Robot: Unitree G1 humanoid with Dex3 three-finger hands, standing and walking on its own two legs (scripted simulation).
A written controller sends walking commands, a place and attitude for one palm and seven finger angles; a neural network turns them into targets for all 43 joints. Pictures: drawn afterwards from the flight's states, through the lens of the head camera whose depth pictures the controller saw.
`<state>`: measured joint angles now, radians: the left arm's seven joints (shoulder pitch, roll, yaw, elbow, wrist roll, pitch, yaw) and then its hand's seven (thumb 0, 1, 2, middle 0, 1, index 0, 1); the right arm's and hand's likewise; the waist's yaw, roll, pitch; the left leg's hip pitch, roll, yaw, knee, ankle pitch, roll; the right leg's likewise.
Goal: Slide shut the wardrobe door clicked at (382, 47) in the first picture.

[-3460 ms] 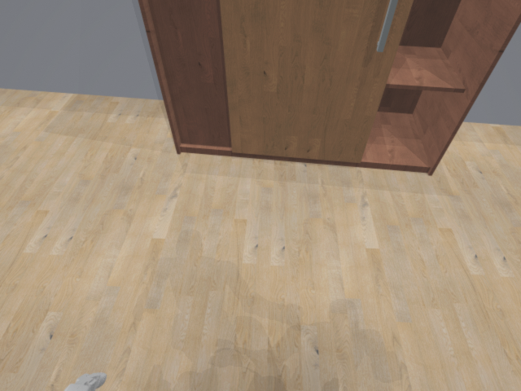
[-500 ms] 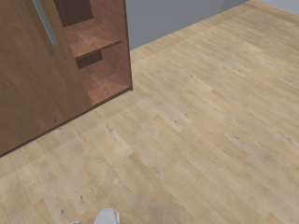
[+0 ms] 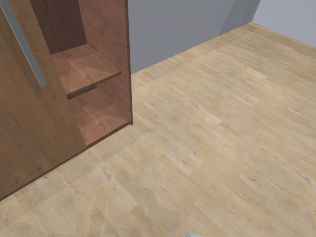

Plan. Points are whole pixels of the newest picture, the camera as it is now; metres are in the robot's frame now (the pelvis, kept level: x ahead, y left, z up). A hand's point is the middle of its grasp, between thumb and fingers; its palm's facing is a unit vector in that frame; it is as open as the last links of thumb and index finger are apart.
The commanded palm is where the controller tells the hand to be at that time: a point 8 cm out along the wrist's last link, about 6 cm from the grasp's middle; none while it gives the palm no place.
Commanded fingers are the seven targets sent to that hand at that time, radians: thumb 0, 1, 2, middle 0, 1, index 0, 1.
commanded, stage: walk to a spot facing it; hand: left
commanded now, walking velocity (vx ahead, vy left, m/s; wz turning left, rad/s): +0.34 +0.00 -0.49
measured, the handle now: (23, 44) +0.66 +0.58 +0.09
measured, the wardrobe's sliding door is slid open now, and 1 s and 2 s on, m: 0.39 0.39 0.39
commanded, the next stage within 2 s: turn to face it in 0.30 s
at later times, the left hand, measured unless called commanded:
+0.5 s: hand (142, 163) +0.39 +0.09 -0.17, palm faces -0.23 -0.94 -0.24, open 7.3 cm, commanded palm none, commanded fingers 0.00 0.90 0.90 -0.20 -0.30 -0.20 -0.30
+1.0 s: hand (123, 162) +0.39 +0.16 -0.17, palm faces +0.07 -0.97 -0.24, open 7.3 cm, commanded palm none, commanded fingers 0.00 0.90 0.90 -0.20 -0.30 -0.20 -0.30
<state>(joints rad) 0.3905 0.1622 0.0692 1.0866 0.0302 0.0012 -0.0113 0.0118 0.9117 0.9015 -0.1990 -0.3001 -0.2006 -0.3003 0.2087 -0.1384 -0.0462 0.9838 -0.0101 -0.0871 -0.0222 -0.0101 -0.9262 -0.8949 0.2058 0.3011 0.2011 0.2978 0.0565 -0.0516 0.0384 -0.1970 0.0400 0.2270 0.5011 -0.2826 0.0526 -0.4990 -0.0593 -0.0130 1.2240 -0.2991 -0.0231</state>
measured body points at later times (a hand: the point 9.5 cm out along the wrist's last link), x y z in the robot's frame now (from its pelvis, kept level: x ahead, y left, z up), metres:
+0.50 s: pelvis +0.22 -0.06 -0.02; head +0.25 -0.08 +0.43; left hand +0.40 +0.14 -0.15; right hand +0.12 -0.27 -0.17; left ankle +0.15 +0.09 -0.63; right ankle +0.27 -0.15 -0.74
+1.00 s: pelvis +0.33 -0.05 +0.00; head +0.36 -0.03 +0.45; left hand +0.38 +0.21 -0.16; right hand +0.39 -0.29 -0.14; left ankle +0.38 +0.04 -0.74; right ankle +0.30 -0.20 -0.67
